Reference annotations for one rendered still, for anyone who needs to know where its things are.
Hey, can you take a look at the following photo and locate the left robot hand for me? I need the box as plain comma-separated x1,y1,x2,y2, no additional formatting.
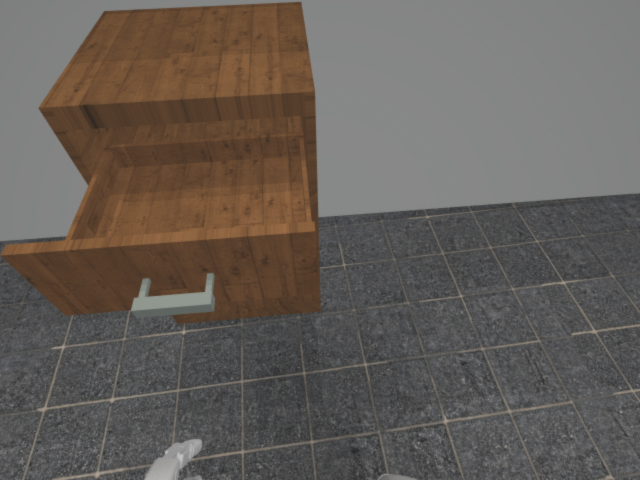
144,439,202,480

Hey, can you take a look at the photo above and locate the cabinet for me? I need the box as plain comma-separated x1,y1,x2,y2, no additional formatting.
39,2,321,324

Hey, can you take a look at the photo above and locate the drawer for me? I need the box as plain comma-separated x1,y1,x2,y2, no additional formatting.
0,133,318,316

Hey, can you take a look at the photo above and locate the handle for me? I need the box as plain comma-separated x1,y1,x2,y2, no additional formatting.
131,273,215,318

